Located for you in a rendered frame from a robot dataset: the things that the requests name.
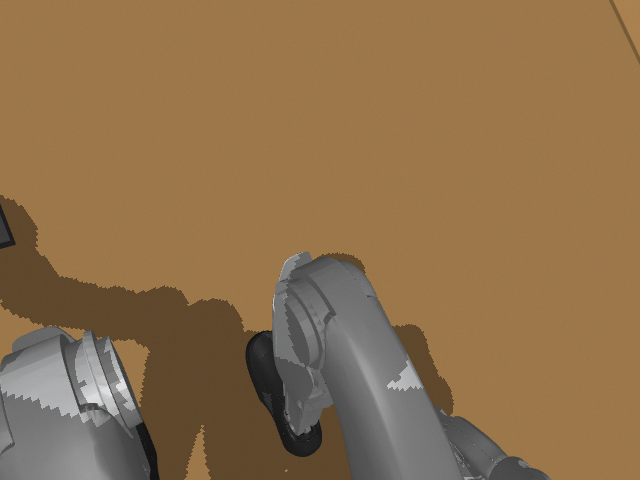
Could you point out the right robot foot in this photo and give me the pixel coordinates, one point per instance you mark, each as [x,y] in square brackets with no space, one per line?
[269,387]

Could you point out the left robot foot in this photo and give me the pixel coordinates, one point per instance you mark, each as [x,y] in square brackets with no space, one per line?
[149,450]

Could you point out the right robot arm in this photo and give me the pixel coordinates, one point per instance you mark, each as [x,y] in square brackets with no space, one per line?
[514,468]

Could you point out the right robot hand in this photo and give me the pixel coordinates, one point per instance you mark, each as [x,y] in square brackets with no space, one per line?
[479,453]

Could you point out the small box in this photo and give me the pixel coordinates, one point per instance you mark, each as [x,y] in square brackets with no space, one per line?
[6,237]

